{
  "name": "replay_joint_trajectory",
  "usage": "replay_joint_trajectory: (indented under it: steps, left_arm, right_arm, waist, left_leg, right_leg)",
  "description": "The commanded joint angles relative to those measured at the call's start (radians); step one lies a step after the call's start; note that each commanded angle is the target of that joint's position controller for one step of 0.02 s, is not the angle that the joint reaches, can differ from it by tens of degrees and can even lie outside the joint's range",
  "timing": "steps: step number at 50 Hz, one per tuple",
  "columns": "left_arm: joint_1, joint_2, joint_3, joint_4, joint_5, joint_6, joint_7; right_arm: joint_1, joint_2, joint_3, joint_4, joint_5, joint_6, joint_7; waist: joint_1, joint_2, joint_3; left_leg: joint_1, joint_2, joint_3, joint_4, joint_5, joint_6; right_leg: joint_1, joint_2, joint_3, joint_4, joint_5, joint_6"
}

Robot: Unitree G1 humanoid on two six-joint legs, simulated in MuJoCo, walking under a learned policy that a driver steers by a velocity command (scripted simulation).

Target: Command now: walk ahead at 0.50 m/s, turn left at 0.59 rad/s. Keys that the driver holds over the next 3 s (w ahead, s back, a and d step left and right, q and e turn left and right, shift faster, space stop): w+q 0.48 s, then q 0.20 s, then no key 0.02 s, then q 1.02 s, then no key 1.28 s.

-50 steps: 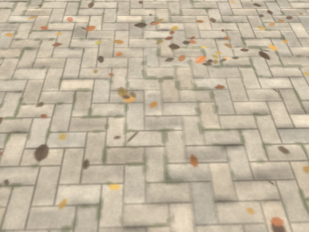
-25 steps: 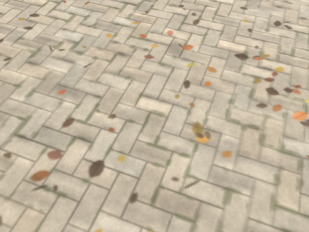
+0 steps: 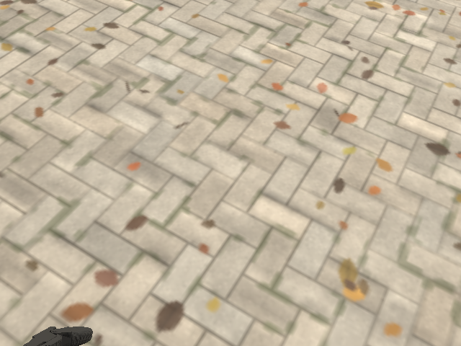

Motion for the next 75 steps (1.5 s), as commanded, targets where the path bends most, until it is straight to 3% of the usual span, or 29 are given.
replay_joint_trajectory:
  steps: [1, 6, 7, 8, 9, 10, 11, 12, 14, 17, 27, 30, 32, 33, 34, 35, 36, 38, 42, 50, 55, 56, 57, 58, 59, 60, 62, 68, 75]
  left_arm:
    - [-0.116, 0.061, 0.008, -0.094, -0.011, -0.021, -0.011]
    - [-0.055, 0.118, 0.029, -0.093, -0.015, -0.044, -0.023]
    - [0.029, 0.134, 0.041, -0.070, -0.012, -0.050, -0.019]
    - [0.150, 0.171, 0.056, -0.052, 0.004, -0.055, -0.013]
    - [0.294, 0.250, 0.076, -0.038, 0.022, -0.051, -0.004]
    - [0.335, 0.238, 0.076, -0.008, 0.002, -0.038, -0.014]
    - [0.282, 0.146, 0.051, -0.029, -0.013, -0.032, -0.014]
    - [0.235, 0.107, 0.039, -0.039, -0.009, -0.021, -0.009]
    - [0.165, 0.069, 0.024, -0.032, 0.004, -0.014, -0.003]
    - [0.161, 0.079, 0.028, -0.009, 0.000, -0.026, -0.001]
    - [0.210, 0.164, 0.046, 0.037, -0.013, 0.007, 0.016]
    - [0.211, 0.205, 0.058, 0.036, -0.037, 0.029, 0.026]
    - [0.183, 0.209, 0.061, 0.022, -0.053, 0.040, 0.033]
    - [0.201, 0.174, 0.049, 0.016, -0.041, 0.036, 0.031]
    - [0.298, 0.035, 0.009, -0.016, 0.037, 0.030, 0.016]
    - [0.355, 0.088, -0.003, -0.022, 0.015, 0.017, 0.002]
    - [0.225, 0.171, 0.020, -0.032, -0.020, 0.017, -0.001]
    - [0.159, 0.144, 0.014, -0.047, -0.010, 0.031, 0.019]
    - [0.210, 0.128, 0.014, -0.037, 0.004, 0.070, 0.034]
    - [0.089, 0.096, 0.005, -0.080, -0.001, 0.088, 0.036]
    - [0.126, 0.101, 0.018, -0.084, -0.007, 0.061, 0.017]
    - [0.160, 0.125, 0.028, -0.077, 0.001, 0.057, 0.016]
    - [0.173, 0.199, 0.045, -0.086, 0.018, 0.063, 0.022]
    - [0.159, 0.244, 0.056, -0.080, 0.051, 0.073, 0.021]
    - [0.125, 0.194, 0.046, -0.107, 0.044, 0.069, 0.025]
    - [0.082, 0.143, 0.034, -0.120, 0.032, 0.069, 0.032]
    - [0.049, 0.112, 0.027, -0.128, 0.004, 0.076, 0.040]
    - [0.122, 0.154, 0.047, -0.111, 0.008, 0.106, 0.052]
    - [0.094, 0.195, 0.068, -0.094, -0.038, 0.102, 0.031]
  right_arm:
    - [0.018, -0.182, -0.052, -0.046, 0.007, -0.009, -0.011]
    - [0.019, -0.170, -0.052, -0.038, 0.007, 0.009, -0.020]
    - [0.003, -0.152, -0.046, -0.045, 0.006, 0.013, -0.020]
    - [-0.004, -0.105, -0.027, -0.059, -0.001, 0.011, -0.015]
    - [0.081, -0.045, -0.009, -0.082, 0.002, 0.007, -0.014]
    - [0.150, -0.063, -0.002, -0.097, 0.022, 0.000, -0.016]
    - [0.094, -0.159, -0.023, -0.078, 0.029, 0.002, -0.016]
    - [0.004, -0.183, -0.030, -0.090, 0.019, 0.008, -0.015]
    - [-0.059, -0.158, -0.035, -0.107, 0.003, 0.014, -0.010]
    - [-0.053, -0.096, -0.024, -0.118, 0.014, 0.030, 0.001]
    - [-0.286, -0.050, -0.002, -0.199, 0.000, 0.012, 0.049]
    - [-0.254, -0.094, -0.025, -0.214, -0.005, 0.019, 0.066]
    - [-0.063, -0.164, -0.065, -0.170, -0.009, 0.024, 0.061]
    - [0.051, -0.216, -0.089, -0.143, -0.010, 0.030, 0.041]
    - [0.028, -0.318, -0.095, -0.156, -0.012, 0.040, 0.015]
    - [-0.007, -0.311, -0.078, -0.222, -0.031, 0.024, 0.026]
    - [-0.031, -0.240, -0.064, -0.228, -0.028, 0.021, 0.035]
    - [-0.121, -0.188, -0.047, -0.211, -0.002, 0.019, 0.032]
    - [-0.195, -0.193, -0.047, -0.214, -0.028, 0.028, 0.014]
    - [-0.198, -0.200, -0.052, -0.202, -0.015, 0.070, -0.021]
    - [-0.198, -0.184, -0.048, -0.201, -0.001, 0.087, -0.018]
    - [-0.187, -0.166, -0.042, -0.200, 0.005, 0.090, -0.021]
    - [-0.135, -0.109, -0.028, -0.199, -0.003, 0.092, -0.021]
    - [-0.153, -0.144, -0.040, -0.234, 0.003, 0.082, -0.020]
    - [-0.126, -0.223, -0.063, -0.214, -0.014, 0.073, -0.017]
    - [-0.110, -0.243, -0.075, -0.183, -0.003, 0.079, -0.015]
    - [-0.095, -0.196, -0.069, -0.155, -0.002, 0.103, -0.022]
    - [-0.220, -0.106, -0.032, -0.217, 0.006, 0.106, -0.004]
    - [-0.147, -0.126, -0.047, -0.202, 0.005, 0.115, 0.025]
  waist:
    - [-0.011, 0.129, -0.014]
    - [0.033, 0.179, -0.032]
    - [0.079, 0.182, -0.068]
    - [0.137, 0.143, -0.177]
    - [0.141, -0.059, -0.343]
    - [0.114, -0.305, -0.390]
    - [0.132, -0.163, -0.249]
    - [0.138, -0.081, -0.147]
    - [0.098, -0.048, -0.041]
    - [0.076, -0.068, -0.022]
    - [0.137, -0.015, 0.032]
    - [0.096, -0.059, -0.019]
    - [-0.017, -0.048, -0.118]
    - [-0.078, 0.021, -0.181]
    - [0.040, 0.329, -0.267]
    - [0.030, 0.295, -0.519]
    - [-0.031, 0.131, -0.472]
    - [0.030, 0.038, -0.240]
    - [0.106, 0.104, -0.187]
    - [0.065, 0.167, -0.168]
    - [0.084, 0.204, -0.160]
    - [0.095, 0.180, -0.161]
    - [0.060, -0.012, -0.183]
    - [0.043, -0.273, -0.107]
    - [0.046, -0.198, -0.112]
    - [0.035, -0.123, -0.103]
    - [0.034, -0.084, -0.078]
    - [0.109, -0.147, -0.105]
    - [0.060, -0.149, -0.117]
  left_leg:
    - [-0.083, 0.214, -0.175, -0.088, 0.116, 0.127]
    - [0.024, 0.255, -0.297, 0.061, 0.163, 0.099]
    - [0.013, 0.221, -0.289, 0.133, 0.216, 0.078]
    - [-0.054, 0.163, -0.238, 0.323, 0.208, 0.044]
    - [-0.335, 0.041, -0.112, 0.660, -0.041, -0.031]
    - [-0.582, 0.022, -0.067, 0.888, -0.394, -0.058]
    - [-0.664, 0.088, -0.088, 0.980, -0.325, -0.066]
    - [-0.664, 0.125, -0.046, 0.987, -0.243, -0.068]
    - [-0.599, 0.186, -0.030, 0.897, -0.141, -0.067]
    - [-0.553, 0.220, 0.002, 0.830, -0.087, -0.073]
    - [-0.501, 0.178, 0.140, 0.349, 0.251, -0.074]
    - [-0.401, 0.118, 0.185, 0.288, 0.151, -0.033]
    - [-0.163, 0.050, 0.204, 0.197, 0.175, 0.022]
    - [0.059, 0.070, 0.140, 0.133, 0.362, 0.065]
    - [0.364, 0.332, -0.204, 0.261, 0.887, 0.181]
    - [0.489, 0.520, -0.594, 0.164, 0.763, 0.376]
    - [0.414, 0.449, -0.478, 0.108, 0.650, 0.322]
    - [0.148, 0.348, -0.302, 0.067, 0.514, 0.225]
    - [-0.140, 0.279, -0.208, 0.011, 0.540, 0.205]
    - [-0.195, 0.212, -0.274, 0.007, 0.092, 0.145]
    - [-0.138, 0.193, -0.363, 0.103, 0.161, 0.100]
    - [-0.180, 0.154, -0.341, 0.155, 0.104, 0.059]
    - [-0.292, 0.056, -0.212, 0.356, -0.187, -0.006]
    - [-0.492, -0.070, -0.026, 0.548, -0.421, -0.061]
    - [-0.499, 0.004, -0.052, 0.751, -0.398, -0.101]
    - [-0.495, 0.018, -0.044, 0.826, -0.329, -0.119]
    - [-0.526, 0.038, -0.016, 0.904, -0.235, -0.158]
    - [-0.455, 0.108, 0.092, 0.627, -0.180, -0.189]
    - [-0.159, 0.089, 0.190, 0.173, -0.012, -0.091]
  right_leg:
    - [0.119, 0.060, -0.037, -0.115, 0.098, -0.001]
    - [0.215, 0.076, -0.023, -0.194, -0.069, -0.054]
    - [0.333, 0.084, -0.045, -0.235, -0.066, -0.078]
    - [0.552, 0.001, 0.017, -0.217, -0.073, -0.127]
    - [0.922, -0.222, 0.333, -0.226, -0.187, -0.244]
    - [1.037, -0.349, 0.701, -0.342, -0.439, -0.332]
    - [0.929, -0.321, 0.624, -0.379, -0.575, -0.296]
    - [0.801, -0.281, 0.462, -0.385, -0.512, -0.255]
    - [0.597, -0.204, 0.257, -0.433, -0.305, -0.230]
    - [0.519, -0.175, 0.100, -0.498, -0.167, -0.240]
    - [0.606, -0.149, -0.236, -0.463, 0.262, -0.201]
    - [0.682, -0.167, -0.267, -0.322, 0.533, -0.169]
    - [0.652, -0.140, -0.293, -0.055, 0.619, -0.131]
    - [0.504, -0.090, -0.306, 0.187, 0.412, -0.077]
    - [0.152, 0.044, -0.293, 0.542, -0.610, -0.016]
    - [0.011, 0.128, -0.064, 0.789, -0.769, 0.000]
    - [-0.022, 0.075, 0.004, 0.786, -0.646, -0.015]
    - [-0.036, 0.015, -0.018, 0.639, -0.502, -0.016]
    - [0.141, 0.028, -0.033, 0.461, -0.432, 0.005]
    - [0.192, 0.084, -0.007, 0.153, -0.299, 0.026]
    - [0.329, 0.107, -0.020, -0.159, -0.255, -0.022]
    - [0.423, 0.055, -0.001, -0.268, -0.162, -0.049]
    - [0.536, -0.167, 0.180, -0.320, -0.060, -0.130]
    - [0.499, -0.321, 0.417, -0.378, 0.096, -0.300]
    - [0.484, -0.351, 0.415, -0.367, 0.134, -0.349]
    - [0.478, -0.287, 0.292, -0.340, 0.136, -0.306]
    - [0.502, -0.199, 0.146, -0.314, 0.126, -0.245]
    - [0.596, -0.191, -0.006, -0.326, 0.151, -0.268]
    - [0.528, -0.222, -0.089, -0.230, 0.103, -0.209]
